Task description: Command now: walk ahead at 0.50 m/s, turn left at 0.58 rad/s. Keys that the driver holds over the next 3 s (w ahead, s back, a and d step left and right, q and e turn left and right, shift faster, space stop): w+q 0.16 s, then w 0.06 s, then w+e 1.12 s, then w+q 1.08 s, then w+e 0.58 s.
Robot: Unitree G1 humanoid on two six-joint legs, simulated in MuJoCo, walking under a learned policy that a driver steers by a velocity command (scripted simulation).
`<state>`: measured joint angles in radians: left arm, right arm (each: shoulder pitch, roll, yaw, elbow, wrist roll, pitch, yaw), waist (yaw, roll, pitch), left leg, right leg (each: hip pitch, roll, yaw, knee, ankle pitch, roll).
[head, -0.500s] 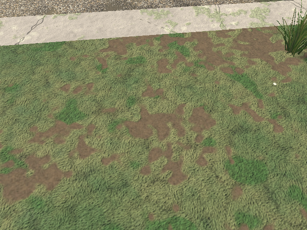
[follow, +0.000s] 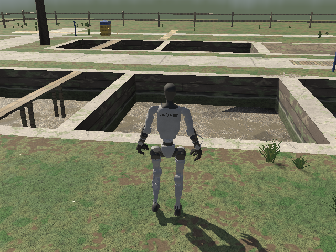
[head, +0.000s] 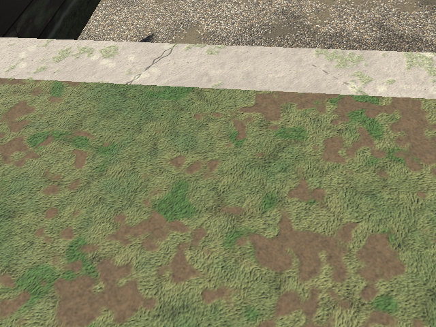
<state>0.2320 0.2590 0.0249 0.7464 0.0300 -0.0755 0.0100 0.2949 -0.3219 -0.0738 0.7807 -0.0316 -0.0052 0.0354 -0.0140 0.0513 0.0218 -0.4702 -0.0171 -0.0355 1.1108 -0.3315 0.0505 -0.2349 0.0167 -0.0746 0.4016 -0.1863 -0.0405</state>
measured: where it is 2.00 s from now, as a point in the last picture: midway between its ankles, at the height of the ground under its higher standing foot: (260, 188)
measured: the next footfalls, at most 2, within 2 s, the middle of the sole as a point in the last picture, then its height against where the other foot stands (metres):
left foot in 0.34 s outside the picture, level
right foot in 0.88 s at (249, 291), level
